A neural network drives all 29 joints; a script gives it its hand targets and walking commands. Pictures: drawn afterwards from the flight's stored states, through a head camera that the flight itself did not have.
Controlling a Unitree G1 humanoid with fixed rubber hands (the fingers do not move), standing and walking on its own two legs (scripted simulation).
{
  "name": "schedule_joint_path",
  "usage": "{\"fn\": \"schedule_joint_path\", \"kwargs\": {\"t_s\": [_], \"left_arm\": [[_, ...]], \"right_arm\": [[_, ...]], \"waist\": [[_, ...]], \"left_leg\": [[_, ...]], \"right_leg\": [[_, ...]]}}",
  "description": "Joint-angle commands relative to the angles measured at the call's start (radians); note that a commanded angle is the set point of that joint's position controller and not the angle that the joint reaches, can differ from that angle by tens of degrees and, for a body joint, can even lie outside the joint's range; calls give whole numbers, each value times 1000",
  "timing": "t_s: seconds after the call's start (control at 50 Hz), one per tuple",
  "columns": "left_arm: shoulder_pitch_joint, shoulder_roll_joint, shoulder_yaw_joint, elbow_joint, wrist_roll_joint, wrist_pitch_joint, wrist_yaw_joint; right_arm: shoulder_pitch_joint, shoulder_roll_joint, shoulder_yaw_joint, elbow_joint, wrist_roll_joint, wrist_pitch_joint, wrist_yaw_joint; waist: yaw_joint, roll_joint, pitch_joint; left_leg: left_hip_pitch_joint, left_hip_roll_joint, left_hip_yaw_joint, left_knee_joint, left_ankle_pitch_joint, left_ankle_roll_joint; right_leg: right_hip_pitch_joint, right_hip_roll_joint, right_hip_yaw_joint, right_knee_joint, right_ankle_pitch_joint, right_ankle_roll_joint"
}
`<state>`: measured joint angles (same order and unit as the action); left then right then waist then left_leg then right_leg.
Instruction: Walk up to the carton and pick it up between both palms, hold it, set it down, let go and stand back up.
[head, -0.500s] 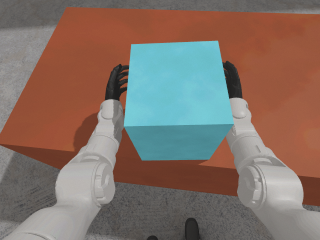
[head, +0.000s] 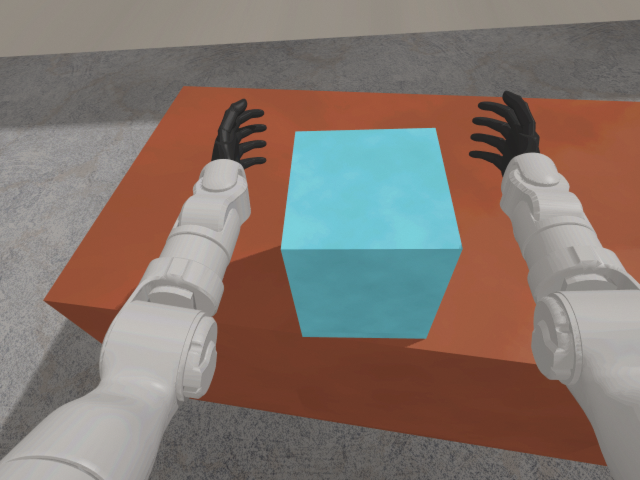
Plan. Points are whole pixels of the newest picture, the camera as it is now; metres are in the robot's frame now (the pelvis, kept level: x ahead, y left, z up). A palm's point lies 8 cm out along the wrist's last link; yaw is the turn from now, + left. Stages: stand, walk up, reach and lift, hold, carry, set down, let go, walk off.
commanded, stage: set down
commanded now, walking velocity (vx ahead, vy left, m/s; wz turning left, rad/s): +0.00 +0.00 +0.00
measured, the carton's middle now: (364, 240) +0.44 -0.04 +0.00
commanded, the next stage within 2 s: none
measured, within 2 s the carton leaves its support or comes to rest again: neither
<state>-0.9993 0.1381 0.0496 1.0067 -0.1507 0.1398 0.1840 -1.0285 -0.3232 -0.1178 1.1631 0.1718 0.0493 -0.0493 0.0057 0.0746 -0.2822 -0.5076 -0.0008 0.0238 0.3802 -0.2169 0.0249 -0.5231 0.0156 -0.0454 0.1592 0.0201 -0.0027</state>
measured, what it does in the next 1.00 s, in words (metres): stands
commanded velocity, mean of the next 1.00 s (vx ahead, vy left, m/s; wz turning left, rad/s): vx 0.00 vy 0.00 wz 0.00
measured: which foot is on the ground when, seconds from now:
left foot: down 0.00-1.00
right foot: down 0.00-1.00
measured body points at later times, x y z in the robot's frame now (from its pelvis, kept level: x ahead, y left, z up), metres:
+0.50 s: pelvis -0.03 -0.03 +0.00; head +0.03 -0.04 +0.44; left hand +0.47 +0.14 +0.17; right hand +0.46 -0.23 +0.16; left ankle -0.05 +0.09 -0.74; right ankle +0.03 -0.12 -0.74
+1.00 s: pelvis -0.02 -0.02 +0.00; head +0.01 -0.02 +0.45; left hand +0.41 +0.15 +0.10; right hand +0.41 -0.22 +0.09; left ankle -0.05 +0.09 -0.74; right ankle +0.03 -0.12 -0.74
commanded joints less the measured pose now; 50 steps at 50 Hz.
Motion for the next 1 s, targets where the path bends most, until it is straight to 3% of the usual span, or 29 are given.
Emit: {"fn": "schedule_joint_path", "kwargs": {"t_s": [0.0, 0.04, 0.06, 0.1, 0.14, 0.16, 0.18, 0.2, 0.22, 0.28, 0.34, 0.4, 0.48, 0.54, 0.62, 0.74, 0.86, 0.98], "left_arm": [[-677, 241, -20, -29, -116, -61, -8], [-700, 294, -33, 103, -154, -85, -14], [-718, 296, -64, 121, -172, -100, -23], [-743, 331, -68, 152, -193, -128, -31], [-757, 346, -57, 104, -164, -142, -46], [-738, 357, -40, 112, -142, -139, -51], [-613, 274, -116, 315, -141, -121, -85], [-669, 309, -73, 212, -163, -129, -106], [-662, 316, -100, 226, -171, -122, -107], [-809, 327, -120, 64, -215, -156, -91], [-865, 339, -111, -48, -206, -149, -78], [-812, 348, -79, -90, -179, -105, -77], [-674, 338, -22, -87, -124, -68, -95], [-542, 308, 42, -60, -47, -65, -117], [-409, 260, 108, -95, 40, -80, -139], [-403, 218, 71, -275, 34, -116, -116], [-315, 173, 36, -384, 33, -149, -95], [-148, 133, 47, -389, 67, -152, -108]], "right_arm": [[-689, -174, 74, -152, 53, 24, 1], [-726, -139, 123, -98, 80, 47, -2], [-733, -130, 134, -71, 95, 51, 2], [-740, -136, 136, -51, 100, 49, 3], [-738, -138, 107, -93, 87, 46, -7], [-719, -142, 110, -100, 79, 50, -13], [-609, -68, 138, 196, 121, 77, -21], [-631, -97, 98, 92, 108, 65, -26], [-647, -131, 99, 85, 106, 66, -28], [-760, -164, 23, -97, 40, 27, -37], [-793, -173, -21, -190, 0, 28, -40], [-762, -171, -28, -224, -16, 54, -54], [-681, -129, -36, -288, -49, 80, -83], [-568, -79, -39, -301, -65, 81, -95], [-407, -27, -34, -331, -69, 55, -99], [-362, -25, -51, -437, -79, -1, -79], [-272, -22, -64, -484, -79, -55, -66], [-132, -1, -54, -463, -75, -97, -74]], "waist": [[-24, -183, -543], [-17, -219, -506], [-28, -193, -517], [-27, -187, -527], [-38, -138, -629], [-28, -137, -653], [-115, -77, -452], [-72, -44, -508], [-101, -49, -496], [-103, -2, -656], [-105, 22, -828], [-107, -17, -866], [-106, -107, -818], [-97, -134, -717], [-79, -125, -568], [-70, -66, -534], [-73, -30, -573], [-75, -61, -455]], "left_leg": [[-19, 33, -30, -53, 273, -38], [-191, 32, -24, -95, 118, 3], [-224, 35, -24, -112, 89, 13], [-216, 32, -20, -113, 81, 13], [-203, 21, -17, -122, 124, 11], [-177, 17, -18, -127, 165, 11], [-284, 65, -67, -125, 155, 18], [-266, 33, -51, -132, 128, 7], [-242, 43, -53, -137, 121, 3], [-112, 22, -31, -104, 142, -35], [58, 6, -22, -35, 301, -64], [49, -4, -19, -18, 361, -51], [-125, -13, -22, -83, 305, 13], [-161, -8, -30, -132, 295, 34], [-85, -5, -34, -160, 291, 31], [55, -9, -28, -130, 241, 0], [110, -15, -24, -88, 283, -18], [93, -12, -25, -94, 295, -13]], "right_leg": [[592, -17, 52, 195, 320, 43], [722, -41, 66, 239, 280, 59], [744, -55, 69, 249, 268, 60], [730, -61, 68, 252, 258, 65], [785, -71, 79, 251, 328, 72], [809, -72, 78, 249, 377, 68], [730, -75, 143, 245, 352, 16], [725, -102, 97, 221, 267, 6], [697, -83, 101, 231, 270, 6], [578, -60, 27, 227, 250, 0], [503, -28, -2, 223, 324, -8], [566, -22, 7, 218, 363, -14], [793, -47, 45, 223, 413, -7], [895, -57, 61, 211, 441, -8], [875, -50, 44, 180, 384, -22], [736, -15, 13, 177, 285, -45], [721, 2, 11, 203, 343, -43], [780, 0, 31, 198, 378, -37]]}}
